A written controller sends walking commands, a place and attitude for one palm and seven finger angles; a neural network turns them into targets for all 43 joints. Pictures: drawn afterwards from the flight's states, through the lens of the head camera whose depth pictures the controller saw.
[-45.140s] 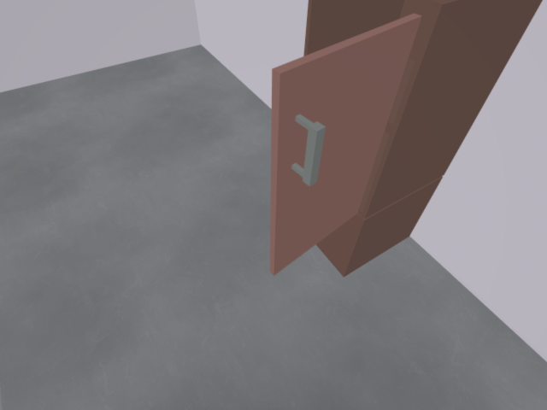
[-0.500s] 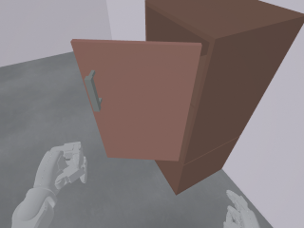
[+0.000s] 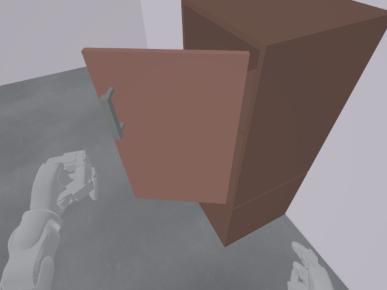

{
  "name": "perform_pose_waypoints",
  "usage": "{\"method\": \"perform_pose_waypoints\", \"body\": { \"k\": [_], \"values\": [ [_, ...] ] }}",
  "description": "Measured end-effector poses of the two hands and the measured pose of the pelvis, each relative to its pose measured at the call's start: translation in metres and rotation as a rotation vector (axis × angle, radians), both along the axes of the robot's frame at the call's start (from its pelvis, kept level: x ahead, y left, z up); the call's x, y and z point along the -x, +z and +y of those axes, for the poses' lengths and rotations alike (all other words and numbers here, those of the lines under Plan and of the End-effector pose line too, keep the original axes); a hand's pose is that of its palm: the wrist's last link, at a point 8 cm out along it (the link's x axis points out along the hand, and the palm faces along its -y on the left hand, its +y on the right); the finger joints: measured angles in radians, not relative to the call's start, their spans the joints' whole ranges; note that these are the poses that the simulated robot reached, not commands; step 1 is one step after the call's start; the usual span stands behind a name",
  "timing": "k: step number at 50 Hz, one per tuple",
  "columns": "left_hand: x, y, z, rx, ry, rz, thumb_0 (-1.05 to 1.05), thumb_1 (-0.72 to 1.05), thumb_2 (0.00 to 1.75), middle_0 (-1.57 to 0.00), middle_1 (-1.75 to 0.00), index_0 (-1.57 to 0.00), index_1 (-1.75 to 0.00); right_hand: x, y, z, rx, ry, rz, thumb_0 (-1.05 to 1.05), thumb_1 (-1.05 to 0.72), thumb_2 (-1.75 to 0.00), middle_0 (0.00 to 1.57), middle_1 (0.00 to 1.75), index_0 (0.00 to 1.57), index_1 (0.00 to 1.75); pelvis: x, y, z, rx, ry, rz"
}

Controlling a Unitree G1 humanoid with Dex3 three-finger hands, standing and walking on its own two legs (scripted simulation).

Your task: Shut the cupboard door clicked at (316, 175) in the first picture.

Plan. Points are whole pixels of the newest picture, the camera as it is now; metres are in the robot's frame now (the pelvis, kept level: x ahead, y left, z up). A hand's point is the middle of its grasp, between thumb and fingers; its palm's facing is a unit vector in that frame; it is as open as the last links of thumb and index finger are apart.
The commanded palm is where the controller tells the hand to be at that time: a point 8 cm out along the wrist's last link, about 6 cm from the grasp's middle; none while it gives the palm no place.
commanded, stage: bring the fist close to the handle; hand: left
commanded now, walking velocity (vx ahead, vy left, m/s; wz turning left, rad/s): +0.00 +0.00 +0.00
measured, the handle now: (114, 114) +0.48 +0.25 +0.11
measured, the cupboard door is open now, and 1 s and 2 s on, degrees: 58 58 46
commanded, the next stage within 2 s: push the door shut along its arc in 1.12 s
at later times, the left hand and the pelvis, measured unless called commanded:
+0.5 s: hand (104, 159) +0.34 +0.22 +0.11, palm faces +0.00 -1.00 -0.01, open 3.1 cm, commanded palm +0.32 +0.27 +0.12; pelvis +0.01 +0.02 +0.00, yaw -1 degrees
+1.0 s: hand (114, 140) +0.39 +0.22 +0.12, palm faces +0.02 -1.00 -0.03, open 3.1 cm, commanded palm +0.36 +0.26 +0.12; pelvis +0.01 +0.03 +0.00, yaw -2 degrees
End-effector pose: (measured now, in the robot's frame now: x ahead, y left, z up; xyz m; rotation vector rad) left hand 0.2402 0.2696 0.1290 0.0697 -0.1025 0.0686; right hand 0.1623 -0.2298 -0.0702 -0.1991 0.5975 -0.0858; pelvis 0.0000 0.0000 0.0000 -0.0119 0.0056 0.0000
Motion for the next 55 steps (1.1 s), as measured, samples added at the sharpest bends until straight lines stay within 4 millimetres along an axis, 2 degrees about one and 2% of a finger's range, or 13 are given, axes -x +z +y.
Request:
{"method": "perform_pose_waypoints", "body": {
  "k": [5, 9, 17, 25, 33, 39, 43, 48, 55],
  "values": [
    [-0.025, -0.015, -0.004, 0.031, -0.079, 0.107, 0.02, 0.90, 0.90, -1.30, -1.50, -1.30, -1.50, 0.004, -0.003, -0.009, 0.001, -0.048, 0.019, 0.01, -0.90, -0.90, 0.20, 0.30, 0.21, 0.30, -0.004, 0.000, 0.001, -0.004, -0.014, 0.018],
    [-0.040, -0.025, -0.001, 0.062, -0.062, 0.143, 0.02, 0.90, 0.90, -1.30, -1.50, -1.30, -1.50, 0.009, -0.003, -0.014, 0.018, -0.078, 0.042, 0.01, -0.90, -0.90, 0.20, 0.30, 0.21, 0.30, -0.007, 0.000, 0.003, -0.010, -0.025, 0.028],
    [-0.059, -0.006, 0.009, 0.031, -0.033, 0.032, 0.02, 0.90, 0.90, -1.30, -1.50, -1.30, -1.50, 0.012, -0.004, -0.010, 0.029, -0.082, 0.078, 0.01, -0.90, -0.90, 0.20, 0.30, 0.20, 0.30, -0.012, 0.000, 0.010, -0.005, -0.025, 0.039],
    [-0.078, -0.022, 0.007, 0.062, -0.064, 0.132, 0.02, 0.90, 0.90, -1.30, -1.50, -1.30, -1.50, 0.011, -0.007, 0.004, 0.017, -0.087, 0.101, 0.01, -0.90, -0.90, 0.20, 0.30, 0.21, 0.30, -0.012, 0.001, 0.019, 0.000, -0.025, 0.051],
    [-0.102, -0.005, 0.005, 0.041, -0.050, 0.046, 0.02, 0.90, 0.90, -1.30, -1.50, -1.30, -1.50, 0.017, -0.010, 0.012, 0.020, -0.079, 0.136, 0.01, -0.90, -0.90, 0.20, 0.30, 0.21, 0.30, -0.009, 0.001, 0.024, 0.006, -0.017, 0.054],
    [-0.125, -0.013, 0.003, 0.057, -0.058, 0.129, 0.02, 0.90, 0.90, -1.30, -1.50, -1.30, -1.50, 0.032, -0.014, 0.010, 0.021, -0.108, 0.189, 0.01, -0.90, -0.90, 0.20, 0.30, 0.21, 0.30, -0.008, 0.001, 0.027, 0.007, -0.020, 0.065],
    [-0.130, -0.016, 0.000, 0.057, -0.051, 0.124, 0.02, 0.90, 0.90, -1.29, -1.50, -1.30, -1.50, 0.044, -0.016, 0.005, 0.025, -0.131, 0.219, 0.01, -0.90, -0.90, 0.20, 0.30, 0.21, 0.30, -0.009, 0.002, 0.027, 0.005, -0.031, 0.071],
    [-0.126, -0.012, -0.002, 0.045, -0.050, 0.074, 0.02, 0.90, 0.90, -1.29, -1.50, -1.30, -1.50, 0.055, -0.018, 0.000, 0.024, -0.151, 0.249, 0.01, -0.90, -0.90, 0.20, 0.30, 0.21, 0.30, -0.012, 0.002, 0.027, 0.003, -0.040, 0.067],
    [-0.120, -0.017, 0.002, 0.042, -0.036, 0.107, 0.02, 0.90, 0.90, -1.30, -1.50, -1.30, -1.50, 0.055, -0.020, -0.004, 0.022, -0.156, 0.260, 0.01, -0.90, -0.90, 0.20, 0.30, 0.21, 0.30, -0.011, 0.002, 0.023, 0.004, -0.034, 0.059]
  ]
}}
